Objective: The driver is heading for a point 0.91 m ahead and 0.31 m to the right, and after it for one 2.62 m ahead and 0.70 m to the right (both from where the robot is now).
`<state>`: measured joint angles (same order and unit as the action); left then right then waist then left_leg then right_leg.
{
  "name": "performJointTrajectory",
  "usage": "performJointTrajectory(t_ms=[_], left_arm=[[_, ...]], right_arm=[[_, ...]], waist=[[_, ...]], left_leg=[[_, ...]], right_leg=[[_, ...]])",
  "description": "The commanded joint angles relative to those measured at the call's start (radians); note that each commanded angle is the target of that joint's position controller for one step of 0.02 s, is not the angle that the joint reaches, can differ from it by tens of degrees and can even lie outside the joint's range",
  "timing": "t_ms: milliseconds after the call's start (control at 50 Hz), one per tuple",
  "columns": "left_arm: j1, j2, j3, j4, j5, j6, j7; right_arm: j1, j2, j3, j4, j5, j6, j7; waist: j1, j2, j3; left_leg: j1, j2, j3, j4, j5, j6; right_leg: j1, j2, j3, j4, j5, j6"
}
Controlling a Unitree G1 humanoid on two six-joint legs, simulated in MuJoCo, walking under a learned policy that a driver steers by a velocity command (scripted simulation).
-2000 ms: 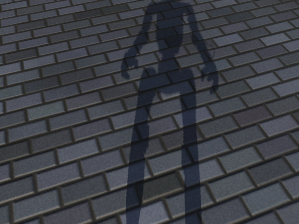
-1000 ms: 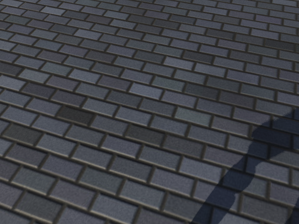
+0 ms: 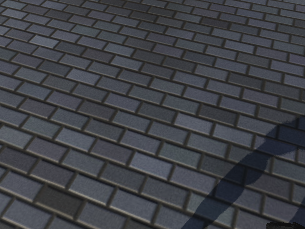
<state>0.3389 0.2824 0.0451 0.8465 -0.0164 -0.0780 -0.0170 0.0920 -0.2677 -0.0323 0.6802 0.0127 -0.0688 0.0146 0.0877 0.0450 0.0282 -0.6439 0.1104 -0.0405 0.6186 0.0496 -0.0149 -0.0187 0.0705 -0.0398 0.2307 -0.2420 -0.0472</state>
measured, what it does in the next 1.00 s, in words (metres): walks ahead, turning right: left foot, then right foot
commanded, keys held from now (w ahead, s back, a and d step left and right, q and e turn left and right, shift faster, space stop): w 0.06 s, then w+e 0.94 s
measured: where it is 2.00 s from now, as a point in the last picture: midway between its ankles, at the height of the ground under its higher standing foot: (249, 131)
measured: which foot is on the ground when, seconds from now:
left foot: up 0.00-0.10, down 0.12-0.64, up 0.66-1.00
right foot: down 0.00-0.14, up 0.16-0.64, down 0.66-1.00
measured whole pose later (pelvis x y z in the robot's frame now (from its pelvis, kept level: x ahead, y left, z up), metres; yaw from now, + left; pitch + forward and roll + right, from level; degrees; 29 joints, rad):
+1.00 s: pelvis +0.55 -0.07 +0.00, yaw -28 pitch +2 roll +0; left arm 0.33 0.28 0.07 0.72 -0.02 -0.04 0.01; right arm 0.03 -0.29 -0.05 0.70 -0.01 -0.10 0.01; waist 0.07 0.04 0.04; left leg -0.64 0.07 -0.10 0.63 0.01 -0.07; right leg -0.13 0.11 0.14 0.36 -0.25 -0.09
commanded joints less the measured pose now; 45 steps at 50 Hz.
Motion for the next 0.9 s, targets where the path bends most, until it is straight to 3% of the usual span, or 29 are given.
performJointTrajectory(t_ms=[20, 80, 100, 120, 140, 160, 180, 200, 220, 240, 280, 320, 360, 440, 540, 600, 620, 640, 660, 680, 700, 720, 740, 760, 780, 800, 820, 900], left_arm=[[0.036, 0.183, 0.045, -0.024, -0.007, 0.007, 0.008], [0.022, 0.201, 0.052, -0.015, -0.010, 0.023, 0.016], [0.004, 0.194, 0.047, -0.017, -0.010, 0.028, 0.018], [0.000, 0.149, 0.029, -0.032, 0.004, 0.027, 0.019], [0.100, 0.046, -0.004, -0.063, 0.010, 0.010, 0.014], [0.094, 0.069, -0.003, -0.050, -0.003, -0.007, 0.011], [0.016, 0.159, 0.026, -0.068, -0.032, -0.012, 0.008], [-0.047, 0.159, 0.027, -0.089, -0.034, -0.011, 0.009], [-0.088, 0.147, 0.031, -0.093, -0.017, -0.004, 0.013], [-0.055, 0.134, 0.037, -0.090, -0.014, 0.008, 0.014], [-0.010, 0.096, 0.034, -0.071, -0.016, 0.034, 0.014], [-0.035, 0.079, 0.035, -0.082, -0.016, 0.050, 0.020], [-0.081, 0.069, 0.034, -0.102, -0.008, 0.052, 0.019], [-0.201, 0.037, 0.021, -0.144, -0.003, 0.040, -0.008], [-0.330, 0.036, 0.016, -0.220, -0.004, 0.040, -0.037], [-0.285, 0.074, 0.037, -0.240, -0.004, 0.047, -0.045], [-0.203, 0.103, 0.054, -0.226, -0.006, 0.051, -0.044], [-0.055, 0.148, 0.082, -0.192, -0.009, 0.053, -0.035], [0.108, 0.227, 0.117, -0.152, -0.009, 0.064, -0.014], [0.071, 0.332, 0.128, -0.158, -0.018, 0.057, -0.006], [0.097, 0.260, 0.105, -0.193, -0.007, 0.038, -0.012], [0.062, 0.200, 0.088, -0.184, -0.001, 0.024, -0.014], [0.002, 0.171, 0.079, -0.188, -0.006, 0.016, -0.014], [-0.066, 0.142, 0.069, -0.200, -0.005, 0.014, -0.012], [-0.102, 0.119, 0.059, -0.219, 0.009, 0.013, -0.007], [-0.115, 0.124, 0.060, -0.226, 0.013, 0.012, -0.004], [-0.117, 0.128, 0.061, -0.226, 0.008, 0.010, 0.001], [-0.064, 0.170, 0.072, -0.204, -0.002, 0.014, 0.027]], right_arm=[[-0.120, -0.073, -0.017, -0.101, 0.006, -0.023, 0.018], [-0.054, -0.110, -0.034, -0.092, 0.000, -0.029, 0.025], [0.066, -0.140, -0.053, -0.059, -0.004, -0.030, 0.020], [0.237, -0.197, -0.077, -0.020, -0.013, -0.030, 0.009], [0.347, -0.300, -0.102, -0.009, -0.033, -0.023, 0.001], [0.378, -0.231, -0.086, -0.004, -0.023, -0.019, 0.001], [0.323, -0.174, -0.066, -0.003, -0.018, -0.017, -0.001], [0.256, -0.148, -0.056, -0.008, -0.014, -0.017, -0.003], [0.194, -0.108, -0.044, -0.003, -0.016, -0.020, 0.001], [0.154, -0.099, -0.042, -0.002, -0.021, -0.031, 0.000], [0.118, -0.084, -0.044, 0.013, -0.024, -0.048, 0.002], [0.109, -0.098, -0.051, 0.031, -0.029, -0.058, -0.002], [0.128, -0.111, -0.057, 0.052, -0.032, -0.057, -0.010], [0.151, -0.144, -0.066, 0.076, -0.024, -0.045, -0.025], [0.221, -0.181, -0.083, 0.121, -0.001, -0.010, -0.030], [0.198, -0.219, -0.094, 0.119, 0.012, 0.012, -0.037], [0.187, -0.231, -0.097, 0.116, 0.015, 0.021, -0.040], [0.166, -0.230, -0.094, 0.112, 0.020, 0.026, -0.042], [0.174, -0.198, -0.080, 0.098, 0.004, 0.019, -0.045], [0.265, -0.043, -0.033, 0.042, -0.036, -0.006, -0.031], [0.181, -0.109, -0.036, 0.030, 0.000, -0.049, -0.016], [0.083, -0.159, -0.049, -0.001, 0.036, -0.070, -0.007], [0.069, -0.151, -0.044, -0.003, 0.026, -0.082, -0.011], [0.069, -0.154, -0.049, 0.008, -0.004, -0.084, -0.018], [0.089, -0.161, -0.056, 0.013, -0.017, -0.073, -0.020], [0.103, -0.160, -0.058, 0.010, -0.020, -0.062, -0.018], [0.112, -0.148, -0.057, 0.010, -0.024, -0.051, -0.017], [-0.012, -0.090, -0.035, -0.027, -0.032, -0.033, -0.018]], waist=[[0.004, -0.099, 0.040], [-0.056, -0.122, -0.001], [-0.127, -0.110, -0.071], [-0.201, -0.078, -0.206], [-0.191, 0.135, -0.370], [-0.211, 0.209, -0.442], [-0.214, 0.125, -0.286], [-0.186, 0.079, -0.182], [-0.158, 0.023, -0.091], [-0.116, 0.082, -0.070], [-0.084, 0.078, -0.044], [-0.074, 0.040, -0.013], [-0.083, 0.018, 0.006], [-0.126, 0.001, 0.034], [-0.166, -0.011, 0.077], [-0.110, 0.034, 0.013], [-0.059, 0.047, -0.039], [0.027, 0.033, -0.115], [0.097, -0.048, -0.203], [-0.038, -0.314, -0.265], [0.029, -0.206, -0.399], [0.043, -0.153, -0.259], [-0.002, -0.077, -0.168], [-0.046, -0.044, -0.112], [-0.079, -0.053, -0.094], [-0.097, -0.074, -0.086], [-0.107, -0.068, -0.077], [-0.072, -0.076, -0.031]], left_leg=[[0.016, -0.031, 0.020, -0.076, -0.016, 0.024], [0.142, -0.068, 0.039, -0.126, -0.126, 0.068], [0.317, -0.097, 0.065, -0.162, -0.115, 0.093], [0.603, -0.025, 0.003, -0.118, -0.085, 0.137], [1.022, 0.247, -0.406, -0.130, -0.216, 0.276], [1.054, 0.316, -0.660, -0.269, -0.340, 0.311], [0.940, 0.285, -0.530, -0.294, -0.405, 0.262], [0.800, 0.251, -0.396, -0.320, -0.368, 0.233], [0.668, 0.196, -0.289, -0.367, -0.307, 0.204], [0.585, 0.182, -0.222, -0.403, -0.249, 0.202], [0.496, 0.153, -0.116, -0.457, -0.155, 0.204], [0.479, 0.148, -0.029, -0.483, -0.062, 0.204], [0.506, 0.140, 0.041, -0.488, 0.006, 0.202], [0.545, 0.121, 0.158, -0.502, 0.020, 0.176], [0.719, 0.180, 0.208, -0.444, 0.115, 0.165], [0.775, 0.184, 0.248, -0.280, 0.537, 0.134], [0.768, 0.174, 0.259, -0.152, 0.671, 0.122], [0.696, 0.140, 0.284, 0.046, 0.671, 0.094], [0.461, 0.096, 0.282, 0.339, 0.389, 0.047], [-0.002, -0.119, 0.199, 0.691, -0.591, -0.020], [-0.119, -0.146, -0.045, 0.810, -0.659, -0.007], [-0.200, -0.093, -0.059, 0.786, -0.560, 0.018], [-0.167, -0.047, -0.055, 0.691, -0.469, 0.032], [-0.102, -0.017, -0.051, 0.601, -0.420, 0.026], [-0.032, 0.002, -0.058, 0.561, -0.383, 0.018], [0.009, 0.003, -0.056, 0.527, -0.373, 0.004], [0.023, 0.005, -0.045, 0.480, -0.367, -0.014], [0.047, -0.034, -0.007, 0.200, -0.147, -0.059]], right_leg=[[0.009, -0.301, 0.142, -0.036, 0.276, -0.151], [0.063, -0.316, 0.154, 0.081, 0.474, -0.120], [0.033, -0.274, 0.126, 0.221, 0.601, -0.098], [-0.105, -0.221, 0.094, 0.447, 0.518, -0.064], [-0.519, -0.068, 0.023, 0.848, 0.126, 0.017], [-0.663, -0.025, 0.154, 1.009, -0.333, 0.022], [-0.744, -0.080, 0.184, 1.082, -0.284, 0.015], [-0.746, -0.130, 0.150, 1.059, -0.198, 0.012], [-0.716, -0.160, 0.141, 1.000, -0.129, 0.012], [-0.657, -0.190, 0.151, 0.961, -0.068, 0.021], [-0.587, -0.199, 0.147, 0.943, -0.016, 0.041], [-0.625, -0.200, 0.155, 0.904, 0.044, 0.053], [-0.670, -0.198, 0.162, 0.810, 0.132, 0.062], [-0.642, -0.184, 0.087, 0.560, 0.305, 0.051], [-0.695, -0.166, 0.024, 0.422, 0.231, 0.006], [-0.565, -0.089, -0.055, 0.408, 0.084, -0.049], [-0.455, -0.048, -0.079, 0.407, 0.040, -0.074], [-0.244, -0.005, -0.086, 0.341, 0.086, -0.111], [0.067, -0.071, 0.068, 0.310, 0.111, -0.163], [0.375, -0.327, 0.637, 0.225, -0.037, -0.347], [0.440, -0.403, 0.888, 0.077, -0.158, -0.398], [0.356, -0.379, 0.743, 0.052, -0.095, -0.340], [0.209, -0.333, 0.615, 0.057, 0.004, -0.299], [0.072, -0.294, 0.523, 0.052, 0.118, -0.272], [-0.018, -0.271, 0.473, 0.028, 0.210, -0.267], [-0.075, -0.262, 0.456, 0.013, 0.277, -0.275], [-0.112, -0.251, 0.420, 0.005, 0.329, -0.276], [-0.221, -0.173, 0.299, -0.002, 0.353, -0.224]])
